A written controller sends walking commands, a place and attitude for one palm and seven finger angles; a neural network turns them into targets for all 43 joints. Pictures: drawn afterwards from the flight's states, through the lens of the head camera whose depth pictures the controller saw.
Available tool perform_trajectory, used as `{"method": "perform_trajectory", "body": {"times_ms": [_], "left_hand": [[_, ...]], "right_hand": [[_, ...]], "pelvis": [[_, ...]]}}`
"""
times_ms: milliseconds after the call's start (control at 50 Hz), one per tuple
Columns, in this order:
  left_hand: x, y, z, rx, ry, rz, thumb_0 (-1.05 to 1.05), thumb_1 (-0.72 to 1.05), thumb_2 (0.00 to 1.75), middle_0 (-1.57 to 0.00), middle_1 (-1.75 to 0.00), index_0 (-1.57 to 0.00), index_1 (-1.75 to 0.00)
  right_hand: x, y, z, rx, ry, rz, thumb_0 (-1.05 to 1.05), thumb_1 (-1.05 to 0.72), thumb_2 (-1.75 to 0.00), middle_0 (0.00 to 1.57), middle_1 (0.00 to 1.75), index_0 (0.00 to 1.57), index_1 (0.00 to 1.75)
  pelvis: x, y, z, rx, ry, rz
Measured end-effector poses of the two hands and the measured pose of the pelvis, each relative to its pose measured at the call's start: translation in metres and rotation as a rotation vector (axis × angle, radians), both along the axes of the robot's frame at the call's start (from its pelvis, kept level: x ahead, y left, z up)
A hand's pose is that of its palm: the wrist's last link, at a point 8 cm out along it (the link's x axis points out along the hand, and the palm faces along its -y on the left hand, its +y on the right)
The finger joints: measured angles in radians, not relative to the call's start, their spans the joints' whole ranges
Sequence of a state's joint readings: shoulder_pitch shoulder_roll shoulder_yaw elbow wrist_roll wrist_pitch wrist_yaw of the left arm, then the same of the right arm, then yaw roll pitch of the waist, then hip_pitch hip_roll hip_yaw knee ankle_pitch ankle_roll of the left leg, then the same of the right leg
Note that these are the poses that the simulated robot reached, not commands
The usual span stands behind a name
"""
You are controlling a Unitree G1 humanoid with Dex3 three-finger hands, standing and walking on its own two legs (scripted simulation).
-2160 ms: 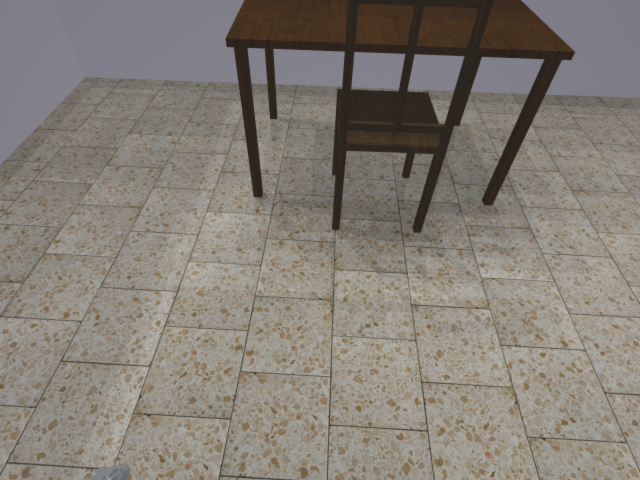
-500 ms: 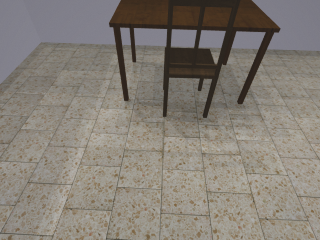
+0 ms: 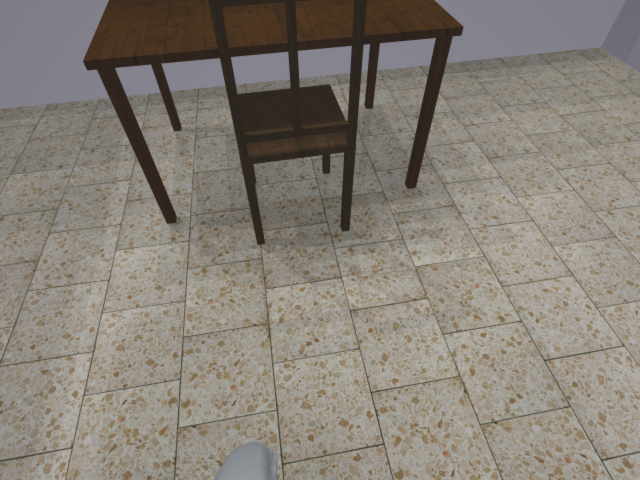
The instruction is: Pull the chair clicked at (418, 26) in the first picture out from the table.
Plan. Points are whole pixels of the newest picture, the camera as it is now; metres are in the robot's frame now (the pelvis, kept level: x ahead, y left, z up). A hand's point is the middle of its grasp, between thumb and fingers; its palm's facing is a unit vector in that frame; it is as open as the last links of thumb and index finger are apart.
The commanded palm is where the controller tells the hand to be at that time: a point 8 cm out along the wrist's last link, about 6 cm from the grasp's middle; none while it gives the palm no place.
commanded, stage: walk to a spot facing it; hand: left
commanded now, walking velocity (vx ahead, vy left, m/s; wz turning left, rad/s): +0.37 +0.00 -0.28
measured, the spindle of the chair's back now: (294, 72) +1.14 +0.17 -0.06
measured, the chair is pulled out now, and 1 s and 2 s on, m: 0.00 0.00 0.00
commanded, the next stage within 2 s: turn to face it in 0.80 s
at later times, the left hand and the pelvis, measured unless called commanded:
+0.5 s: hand (186, 366) +0.31 +0.26 -0.18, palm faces -0.13 -0.98 -0.18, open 7.4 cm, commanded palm none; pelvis +0.23 +0.08 +0.00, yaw -13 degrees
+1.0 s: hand (298, 250) +0.58 +0.10 -0.18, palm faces -0.46 -0.87 -0.21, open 7.4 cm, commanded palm none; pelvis +0.40 -0.01 -0.02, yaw -27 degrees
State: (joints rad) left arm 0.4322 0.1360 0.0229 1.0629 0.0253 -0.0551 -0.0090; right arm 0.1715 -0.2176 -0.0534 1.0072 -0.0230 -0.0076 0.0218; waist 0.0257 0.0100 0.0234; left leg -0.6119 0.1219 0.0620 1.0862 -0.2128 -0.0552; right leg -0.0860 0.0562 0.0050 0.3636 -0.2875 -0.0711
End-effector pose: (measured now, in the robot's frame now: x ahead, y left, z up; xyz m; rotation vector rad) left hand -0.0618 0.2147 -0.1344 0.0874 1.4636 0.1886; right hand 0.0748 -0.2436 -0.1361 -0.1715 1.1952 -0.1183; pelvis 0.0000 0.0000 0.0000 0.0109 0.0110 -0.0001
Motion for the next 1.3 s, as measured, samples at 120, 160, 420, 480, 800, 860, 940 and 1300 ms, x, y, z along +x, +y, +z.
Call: {"method": "perform_trajectory", "body": {"times_ms": [120, 160, 420, 480, 800, 860, 940, 1300], "left_hand": [[0.041, 0.013, -0.006, -0.011, 0.039, 0.0, 0.01, 0.9, 0.9, -0.21, -0.3, -0.21, -0.3], [0.058, 0.022, -0.011, -0.012, 0.05, 0.002, 0.01, 0.9, 0.9, -0.21, -0.3, -0.21, -0.3], [0.287, 0.1, -0.025, -0.005, -0.096, -0.181, 0.01, 0.91, 0.9, -0.2, -0.3, -0.2, -0.3], [0.354, 0.102, -0.016, -0.003, -0.185, -0.228, 0.01, 0.91, 0.9, -0.2, -0.3, -0.2, -0.3], [0.607, -0.026, -0.017, -0.091, -0.308, -0.562, 0.01, 0.91, 0.9, -0.2, -0.3, -0.2, -0.3], [0.641, -0.056, -0.025, -0.093, -0.362, -0.593, 0.01, 0.91, 0.9, -0.2, -0.3, -0.2, -0.3], [0.657, -0.068, -0.021, -0.065, -0.347, -0.602, 0.01, 0.91, 0.9, -0.2, -0.3, -0.2, -0.3], [0.672, -0.025, -0.028, -0.065, -0.322, -0.374, 0.01, 0.91, 0.9, -0.2, -0.3, -0.21, -0.3]], "right_hand": [[0.086, 0.029, 0.004, 0.022, -0.093, 0.013, 0.0, -0.91, -0.9, 0.2, 0.3, 0.19, 0.29], [0.116, 0.042, 0.003, 0.026, -0.11, 0.026, 0.0, -0.91, -0.9, 0.2, 0.3, 0.19, 0.29], [0.147, 0.08, 0.01, -0.055, -0.065, -0.201, -0.01, -0.93, -0.9, 0.21, 0.3, 0.2, 0.3], [0.126, 0.077, 0.013, -0.077, 0.023, -0.264, -0.02, -0.94, -0.9, 0.21, 0.3, 0.2, 0.29], [0.093, 0.123, -0.007, 0.097, 0.393, -0.574, 0.0, -0.91, -0.9, 0.2, 0.3, 0.2, 0.29], [0.109, 0.113, -0.02, 0.141, 0.429, -0.612, 0.0, -0.91, -0.9, 0.21, 0.3, 0.2, 0.29], [0.165, 0.073, -0.028, 0.107, 0.324, -0.622, 0.0, -0.9, -0.9, 0.21, 0.3, 0.2, 0.29], [0.359, 0.009, -0.008, -0.03, 0.064, -0.364, 0.0, -0.92, -0.9, 0.2, 0.3, 0.19, 0.29]], "pelvis": [[0.052, 0.018, -0.004, -0.019, 0.005, -0.032], [0.073, 0.026, -0.009, -0.026, 0.006, -0.042], [0.195, 0.074, -0.008, -0.028, -0.033, -0.182], [0.219, 0.078, -0.003, -0.025, -0.027, -0.213], [0.349, 0.03, -0.017, -0.024, -0.005, -0.381], [0.373, 0.006, -0.031, -0.005, -0.007, -0.411], [0.391, -0.006, -0.026, -0.012, -0.026, -0.451], [0.468, 0.003, -0.02, -0.065, -0.025, -0.298]]}}
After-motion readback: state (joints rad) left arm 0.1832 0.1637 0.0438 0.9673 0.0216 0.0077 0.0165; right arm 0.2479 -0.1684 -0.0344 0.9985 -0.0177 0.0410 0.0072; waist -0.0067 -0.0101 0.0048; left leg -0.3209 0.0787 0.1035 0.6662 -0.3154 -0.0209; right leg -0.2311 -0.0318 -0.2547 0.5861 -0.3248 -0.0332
